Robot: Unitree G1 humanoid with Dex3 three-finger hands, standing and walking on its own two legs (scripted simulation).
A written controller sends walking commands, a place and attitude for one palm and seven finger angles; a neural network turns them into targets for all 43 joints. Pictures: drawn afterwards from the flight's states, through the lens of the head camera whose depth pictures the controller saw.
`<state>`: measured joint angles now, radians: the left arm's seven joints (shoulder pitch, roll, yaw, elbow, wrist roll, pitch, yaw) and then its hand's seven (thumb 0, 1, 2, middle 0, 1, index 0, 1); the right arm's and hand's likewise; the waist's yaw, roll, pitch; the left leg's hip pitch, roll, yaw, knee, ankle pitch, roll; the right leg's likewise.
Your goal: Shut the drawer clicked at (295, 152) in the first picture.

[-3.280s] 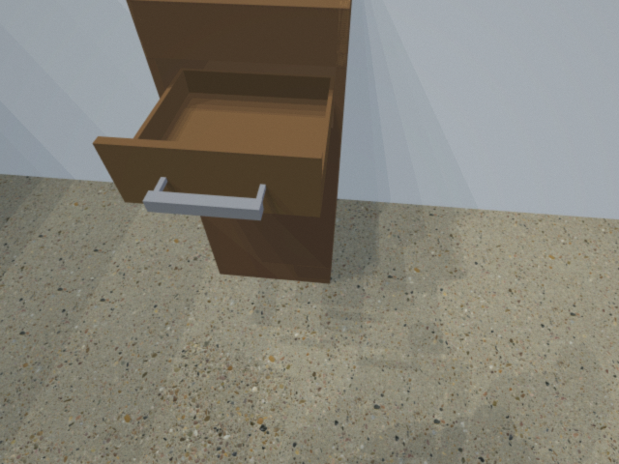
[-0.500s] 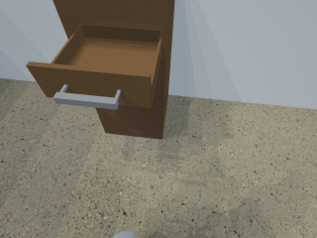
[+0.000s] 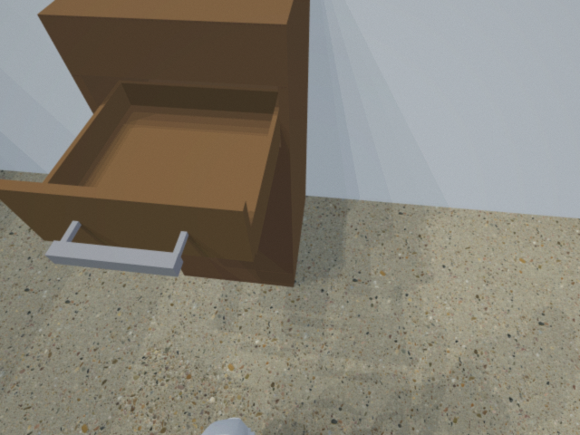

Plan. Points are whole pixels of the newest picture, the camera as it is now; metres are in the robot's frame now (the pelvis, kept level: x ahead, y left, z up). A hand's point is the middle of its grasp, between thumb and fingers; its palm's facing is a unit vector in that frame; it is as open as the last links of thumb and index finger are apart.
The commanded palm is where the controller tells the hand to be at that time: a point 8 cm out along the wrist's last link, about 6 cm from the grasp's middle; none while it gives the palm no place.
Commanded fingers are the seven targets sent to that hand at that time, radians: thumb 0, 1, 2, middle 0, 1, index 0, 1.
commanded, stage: come to a stop and stand still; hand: left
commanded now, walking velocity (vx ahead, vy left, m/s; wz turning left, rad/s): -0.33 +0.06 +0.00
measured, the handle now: (121, 245) +0.37 +0.29 +0.01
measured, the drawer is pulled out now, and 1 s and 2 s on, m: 0.30 0.30 0.30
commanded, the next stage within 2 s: look again from close up in 1.24 s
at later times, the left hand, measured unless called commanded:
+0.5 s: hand out of the picture +0.08 +0.17 -0.16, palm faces +0.07 -0.96 -0.28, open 7.4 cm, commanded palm none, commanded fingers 0.00 0.90 0.90 -0.20 -0.30 -0.20 -0.30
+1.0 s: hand out of the picture +0.05 +0.21 -0.16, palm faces -0.01 -0.96 -0.29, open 7.4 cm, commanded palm none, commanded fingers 0.00 0.90 0.90 -0.20 -0.30 -0.20 -0.30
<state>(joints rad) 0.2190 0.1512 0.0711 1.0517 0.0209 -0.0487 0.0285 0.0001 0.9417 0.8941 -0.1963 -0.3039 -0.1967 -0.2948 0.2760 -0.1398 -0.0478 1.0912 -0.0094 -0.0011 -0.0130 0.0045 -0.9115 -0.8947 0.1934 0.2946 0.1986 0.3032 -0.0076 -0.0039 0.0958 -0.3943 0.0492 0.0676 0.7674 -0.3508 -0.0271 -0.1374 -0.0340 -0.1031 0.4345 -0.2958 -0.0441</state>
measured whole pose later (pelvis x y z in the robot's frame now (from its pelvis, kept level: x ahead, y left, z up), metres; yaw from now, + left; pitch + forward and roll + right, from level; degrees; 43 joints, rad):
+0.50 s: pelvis +0.04 -0.02 +0.00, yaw +0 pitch +0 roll +4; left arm 0.19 0.16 0.05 1.01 0.02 0.01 0.04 0.00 0.90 0.89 -0.20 -0.30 -0.20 -0.29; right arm 0.09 -0.20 -0.06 1.01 0.00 0.06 -0.03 0.00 -0.91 -0.89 0.19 0.29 0.20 0.30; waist 0.02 0.00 0.13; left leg -0.31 -0.03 0.00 0.83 -0.48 -0.04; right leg -0.18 -0.01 -0.04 0.47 -0.29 -0.08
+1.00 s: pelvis -0.01 +0.02 -0.01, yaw -2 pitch -2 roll +2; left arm 0.25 0.18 -0.01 1.00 0.01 0.02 0.03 0.00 0.90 0.89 -0.20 -0.30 -0.20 -0.29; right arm 0.28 -0.20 0.00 0.98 -0.02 0.00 -0.02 0.00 -0.94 -0.89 0.20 0.29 0.20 0.30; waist -0.01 0.05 0.01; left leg -0.20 -0.01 0.09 0.49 -0.26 0.01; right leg -0.27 -0.02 0.01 0.57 -0.27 -0.02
